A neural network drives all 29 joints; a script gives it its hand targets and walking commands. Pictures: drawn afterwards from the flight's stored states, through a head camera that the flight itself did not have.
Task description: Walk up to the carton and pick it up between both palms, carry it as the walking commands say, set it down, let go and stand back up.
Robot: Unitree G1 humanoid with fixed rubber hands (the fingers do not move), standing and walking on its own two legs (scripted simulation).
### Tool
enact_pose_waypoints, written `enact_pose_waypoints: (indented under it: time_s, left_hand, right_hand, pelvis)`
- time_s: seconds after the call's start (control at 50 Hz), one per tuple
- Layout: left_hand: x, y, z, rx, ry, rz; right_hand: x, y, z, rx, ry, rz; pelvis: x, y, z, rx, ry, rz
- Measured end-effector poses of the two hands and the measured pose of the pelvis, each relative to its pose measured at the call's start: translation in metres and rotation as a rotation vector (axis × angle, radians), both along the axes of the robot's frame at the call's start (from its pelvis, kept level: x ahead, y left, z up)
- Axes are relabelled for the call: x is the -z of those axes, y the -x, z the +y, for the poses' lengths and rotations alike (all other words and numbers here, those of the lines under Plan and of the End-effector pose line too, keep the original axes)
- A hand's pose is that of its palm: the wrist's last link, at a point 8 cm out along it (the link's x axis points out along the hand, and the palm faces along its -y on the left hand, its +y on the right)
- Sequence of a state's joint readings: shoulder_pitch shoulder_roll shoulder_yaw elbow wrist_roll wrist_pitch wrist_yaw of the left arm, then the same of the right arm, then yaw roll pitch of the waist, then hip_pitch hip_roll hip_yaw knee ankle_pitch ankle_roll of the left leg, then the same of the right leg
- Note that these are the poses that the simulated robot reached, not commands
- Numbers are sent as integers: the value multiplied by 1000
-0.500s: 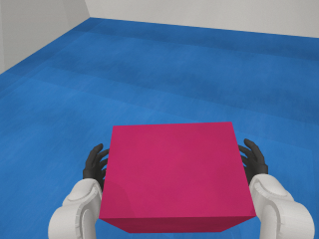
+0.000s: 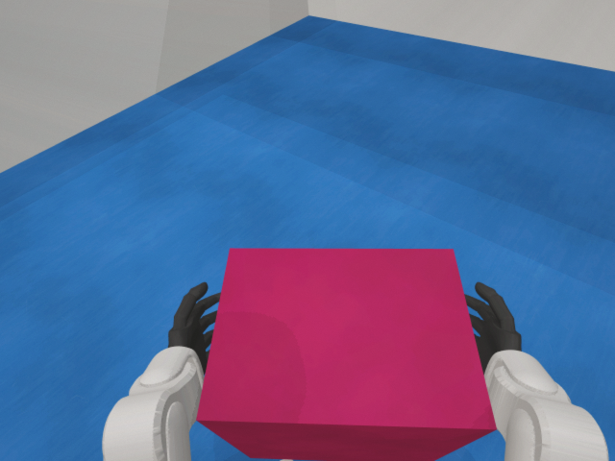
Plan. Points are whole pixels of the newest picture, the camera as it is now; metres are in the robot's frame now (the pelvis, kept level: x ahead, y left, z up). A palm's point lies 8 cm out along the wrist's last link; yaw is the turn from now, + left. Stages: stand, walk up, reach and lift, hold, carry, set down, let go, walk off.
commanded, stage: carry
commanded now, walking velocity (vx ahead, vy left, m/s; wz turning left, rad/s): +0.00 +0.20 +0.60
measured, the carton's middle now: (338, 367) +0.24 -0.01 +0.02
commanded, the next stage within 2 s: none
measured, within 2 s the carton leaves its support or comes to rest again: neither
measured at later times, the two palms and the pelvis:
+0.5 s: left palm out of the picture +0.10 +0.38 +0.07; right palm (266, 372) +0.21 +0.07 +0.08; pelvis -0.06 +0.15 -0.01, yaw +18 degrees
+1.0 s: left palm out of the picture +0.03 +0.44 +0.10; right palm (186, 414) +0.17 +0.14 +0.11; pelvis -0.11 +0.19 +0.01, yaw +23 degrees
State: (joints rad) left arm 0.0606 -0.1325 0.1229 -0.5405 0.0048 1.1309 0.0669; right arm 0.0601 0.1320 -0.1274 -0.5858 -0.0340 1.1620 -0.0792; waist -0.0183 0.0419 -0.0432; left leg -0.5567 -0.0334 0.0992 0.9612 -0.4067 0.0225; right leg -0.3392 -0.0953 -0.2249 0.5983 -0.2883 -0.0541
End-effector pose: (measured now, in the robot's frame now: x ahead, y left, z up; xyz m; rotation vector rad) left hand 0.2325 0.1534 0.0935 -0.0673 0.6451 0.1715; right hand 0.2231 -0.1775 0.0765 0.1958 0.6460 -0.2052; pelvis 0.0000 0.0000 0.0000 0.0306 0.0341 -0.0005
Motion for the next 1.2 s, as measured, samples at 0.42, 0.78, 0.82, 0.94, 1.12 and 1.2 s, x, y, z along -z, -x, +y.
enact_pose_waypoints:
  time_s: [0.42, 0.78, 0.82, 0.94, 1.12, 1.2]
  left_hand:
    - [33, 115, 209, -343, 108, 38]
    - [-11, 165, 247, -403, 25, -29]
    - [-13, 170, 254, -412, 31, -42]
    - [-7, 193, 277, -439, 53, -36]
    - [-3, 217, 292, -451, 70, -35]
    - [-4, 224, 287, -442, 64, -33]
  right_hand:
    - [0, 2, 225, -348, 115, 37]
    - [-21, 33, 270, -410, 32, -32]
    - [-26, 36, 278, -419, 40, -45]
    - [-28, 50, 305, -446, 64, -40]
    - [-27, 73, 320, -458, 81, -38]
    - [-25, 84, 313, -449, 75, -36]
  pelvis:
    - [9, 50, 132, -285, 23, -8]
    - [-7, 85, 165, -380, 25, -11]
    - [-7, 89, 169, -390, 26, -9]
    - [-5, 104, 187, -407, 30, -18]
    - [-4, 131, 197, -407, 26, -21]
    - [-3, 142, 193, -406, 26, -24]
